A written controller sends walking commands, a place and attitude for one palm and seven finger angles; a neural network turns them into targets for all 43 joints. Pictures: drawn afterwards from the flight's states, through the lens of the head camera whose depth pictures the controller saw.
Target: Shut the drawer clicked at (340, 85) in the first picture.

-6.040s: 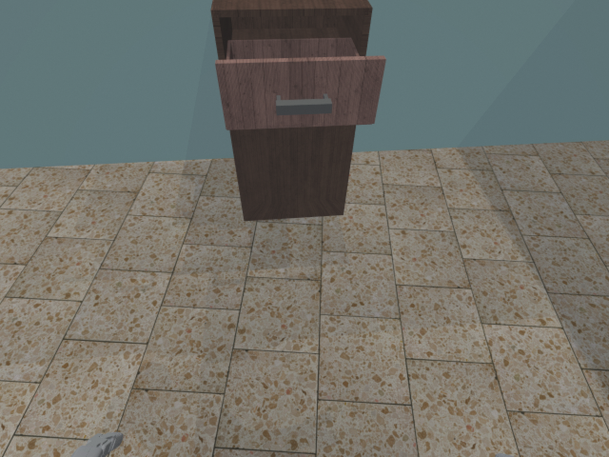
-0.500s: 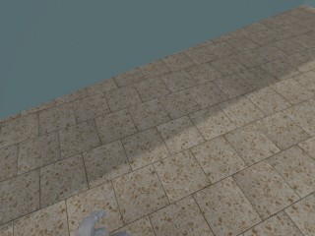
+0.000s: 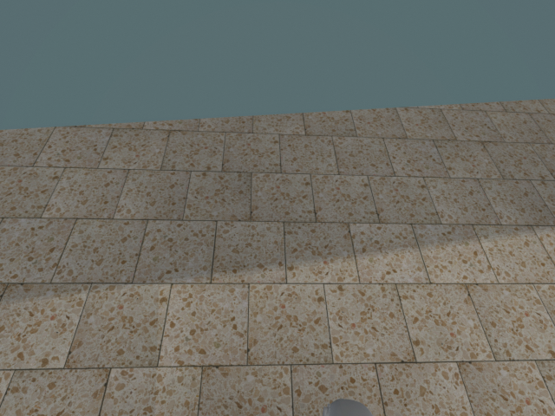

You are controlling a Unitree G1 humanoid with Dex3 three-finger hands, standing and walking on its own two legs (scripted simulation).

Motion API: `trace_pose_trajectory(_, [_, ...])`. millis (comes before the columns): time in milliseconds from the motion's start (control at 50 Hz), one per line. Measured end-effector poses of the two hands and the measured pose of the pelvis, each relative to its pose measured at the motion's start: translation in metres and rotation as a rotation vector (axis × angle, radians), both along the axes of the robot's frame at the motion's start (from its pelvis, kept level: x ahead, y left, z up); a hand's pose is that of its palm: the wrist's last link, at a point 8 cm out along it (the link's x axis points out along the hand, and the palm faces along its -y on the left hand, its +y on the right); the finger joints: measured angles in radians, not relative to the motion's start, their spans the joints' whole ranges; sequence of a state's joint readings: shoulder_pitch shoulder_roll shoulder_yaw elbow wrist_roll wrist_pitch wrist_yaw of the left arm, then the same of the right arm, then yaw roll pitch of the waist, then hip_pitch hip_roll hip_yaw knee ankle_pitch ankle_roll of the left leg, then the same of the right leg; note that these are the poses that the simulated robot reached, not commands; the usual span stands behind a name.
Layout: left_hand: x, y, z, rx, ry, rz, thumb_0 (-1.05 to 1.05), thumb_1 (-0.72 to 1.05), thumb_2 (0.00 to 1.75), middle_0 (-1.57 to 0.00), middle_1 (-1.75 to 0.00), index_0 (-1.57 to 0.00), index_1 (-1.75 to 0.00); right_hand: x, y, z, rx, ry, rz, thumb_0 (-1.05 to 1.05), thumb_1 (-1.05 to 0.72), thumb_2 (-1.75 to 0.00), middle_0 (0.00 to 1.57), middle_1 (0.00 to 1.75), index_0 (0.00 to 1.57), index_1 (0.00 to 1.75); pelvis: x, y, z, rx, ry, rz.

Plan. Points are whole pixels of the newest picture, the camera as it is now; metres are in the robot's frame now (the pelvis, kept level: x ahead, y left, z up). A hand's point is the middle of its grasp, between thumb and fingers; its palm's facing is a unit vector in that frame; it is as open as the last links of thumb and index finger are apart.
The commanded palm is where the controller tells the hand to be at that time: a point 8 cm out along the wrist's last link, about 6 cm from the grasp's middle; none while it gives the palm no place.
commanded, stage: turn to face it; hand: left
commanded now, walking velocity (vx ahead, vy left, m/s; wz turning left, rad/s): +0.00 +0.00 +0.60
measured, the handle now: out of the picture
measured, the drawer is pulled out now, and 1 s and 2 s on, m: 0.28 0.28 0.28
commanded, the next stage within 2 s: none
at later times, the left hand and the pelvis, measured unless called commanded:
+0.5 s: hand out of the picture +0.01 +0.14 -0.14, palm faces +0.33 -0.90 -0.28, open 7.4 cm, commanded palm none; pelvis -0.01 -0.07 +0.00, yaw +19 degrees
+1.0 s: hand out of the picture -0.08 +0.21 -0.17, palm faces +0.62 -0.74 -0.26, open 7.4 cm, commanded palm none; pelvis -0.02 -0.02 +0.00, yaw +37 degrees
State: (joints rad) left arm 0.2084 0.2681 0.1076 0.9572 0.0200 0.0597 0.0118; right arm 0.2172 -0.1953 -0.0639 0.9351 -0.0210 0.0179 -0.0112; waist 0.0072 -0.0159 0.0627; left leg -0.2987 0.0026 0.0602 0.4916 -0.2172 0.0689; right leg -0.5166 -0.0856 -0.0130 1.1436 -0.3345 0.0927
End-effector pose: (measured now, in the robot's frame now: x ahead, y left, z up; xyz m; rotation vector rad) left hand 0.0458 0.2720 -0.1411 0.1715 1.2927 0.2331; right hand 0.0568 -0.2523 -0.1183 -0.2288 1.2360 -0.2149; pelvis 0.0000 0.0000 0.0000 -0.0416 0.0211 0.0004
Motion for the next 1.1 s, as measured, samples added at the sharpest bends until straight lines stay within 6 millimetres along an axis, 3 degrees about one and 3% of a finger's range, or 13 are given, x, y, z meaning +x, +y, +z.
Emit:
trace_pose_trajectory(120, [-0.003, -0.01, 0.008, 0.013, -0.044, 0.048, 0.01, 0.91, 0.9, -0.2, -0.3, -0.2, -0.3, 0.017, -0.005, -0.003, 0.026, -0.013, 0.061, 0.0, -0.91, -0.89, 0.2, 0.3, 0.2, 0.3, -0.003, -0.011, 0.001, 0.01, 0.002, 0.068])
trace_pose_trajectory(280, [0.003, -0.054, 0.018, 0.032, -0.159, 0.093, 0.0, 0.91, 0.9, -0.2, -0.3, -0.2, -0.3, 0.031, -0.035, -0.027, 0.07, 0.001, 0.138, 0.0, -0.9, -0.89, 0.2, 0.3, 0.2, 0.3, -0.012, -0.046, -0.008, 0.037, 0.01, 0.176])
trace_pose_trajectory(340, [-0.01, -0.071, 0.022, 0.051, -0.179, 0.122, 0.0, 0.9, 0.9, -0.2, -0.3, -0.2, -0.3, 0.04, -0.047, -0.035, 0.081, 0.011, 0.17, 0.0, -0.91, -0.89, 0.2, 0.3, 0.2, 0.3, -0.014, -0.059, -0.011, 0.044, 0.002, 0.221])
trace_pose_trajectory(500, [-0.06, -0.094, 0.031, 0.048, -0.121, 0.24, 0.0, 0.9, 0.9, -0.21, -0.3, -0.2, -0.3, 0.071, -0.054, -0.024, 0.086, 0.029, 0.285, 0.0, -0.91, -0.89, 0.2, 0.3, 0.2, 0.3, -0.01, -0.072, 0.002, 0.084, -0.011, 0.339])
trace_pose_trajectory(620, [-0.105, -0.095, 0.021, 0.029, -0.063, 0.348, 0.0, 0.9, 0.9, -0.21, -0.3, -0.2, -0.3, 0.102, -0.03, -0.022, 0.064, 0.048, 0.406, 0.01, -0.91, -0.9, 0.19, 0.3, 0.19, 0.3, -0.011, -0.065, 0.0, 0.085, -0.004, 0.421])
trace_pose_trajectory(760, [-0.173, -0.073, -0.011, -0.01, 0.031, 0.497, 0.0, 0.9, 0.9, -0.21, -0.3, -0.2, -0.3, 0.151, 0.04, -0.017, 0.038, -0.059, 0.582, 0.01, -0.91, -0.9, 0.19, 0.3, 0.19, 0.3, -0.018, -0.037, -0.018, 0.055, 0.01, 0.511])
trace_pose_trajectory(820, [-0.189, -0.061, -0.016, -0.012, 0.065, 0.539, 0.0, 0.9, 0.9, -0.2, -0.3, -0.2, -0.3, 0.159, 0.064, -0.008, 0.038, -0.106, 0.629, 0.0, -0.91, -0.89, 0.2, 0.3, 0.2, 0.3, -0.021, -0.03, -0.017, 0.05, 0.002, 0.533])
trace_pose_trajectory(960, [-0.172, -0.036, 0.002, 0.019, -0.045, 0.588, 0.01, 0.91, 0.9, -0.2, -0.3, -0.2, -0.3, 0.156, 0.083, 0.004, 0.025, -0.082, 0.688, 0.0, -0.91, -0.89, 0.2, 0.3, 0.2, 0.3, -0.019, -0.022, -0.002, 0.02, -0.006, 0.617])
trace_pose_trajectory(1100, [-0.137, -0.029, 0.017, 0.069, -0.147, 0.61, 0.0, 0.91, 0.9, -0.2, -0.3, -0.2, -0.3, 0.156, 0.077, -0.007, 0.045, -0.017, 0.716, 0.0, -0.9, -0.89, 0.2, 0.3, 0.2, 0.3, -0.007, -0.029, -0.001, 0.027, 0.006, 0.699])
